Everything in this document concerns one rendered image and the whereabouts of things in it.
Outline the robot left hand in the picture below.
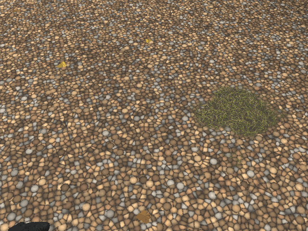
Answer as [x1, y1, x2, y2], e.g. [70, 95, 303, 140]
[8, 221, 50, 231]

